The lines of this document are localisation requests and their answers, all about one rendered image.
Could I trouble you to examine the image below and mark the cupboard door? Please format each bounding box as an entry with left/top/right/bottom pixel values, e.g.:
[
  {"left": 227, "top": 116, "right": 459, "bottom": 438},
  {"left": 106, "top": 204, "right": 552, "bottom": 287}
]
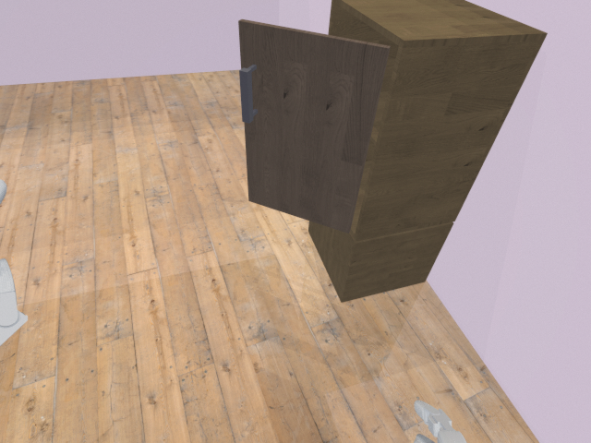
[{"left": 238, "top": 19, "right": 391, "bottom": 233}]

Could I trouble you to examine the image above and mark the left robot hand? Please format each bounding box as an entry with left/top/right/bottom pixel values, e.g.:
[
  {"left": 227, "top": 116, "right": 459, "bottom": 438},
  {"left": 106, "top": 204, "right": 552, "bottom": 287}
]
[{"left": 0, "top": 179, "right": 28, "bottom": 346}]

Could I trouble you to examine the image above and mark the handle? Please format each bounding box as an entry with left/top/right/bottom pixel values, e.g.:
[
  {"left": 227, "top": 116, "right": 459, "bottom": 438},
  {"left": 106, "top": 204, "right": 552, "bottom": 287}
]
[{"left": 239, "top": 65, "right": 258, "bottom": 124}]

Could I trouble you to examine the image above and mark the right robot hand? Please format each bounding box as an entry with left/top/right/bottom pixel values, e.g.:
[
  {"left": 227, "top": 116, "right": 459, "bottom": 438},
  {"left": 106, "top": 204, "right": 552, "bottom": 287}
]
[{"left": 414, "top": 400, "right": 466, "bottom": 443}]

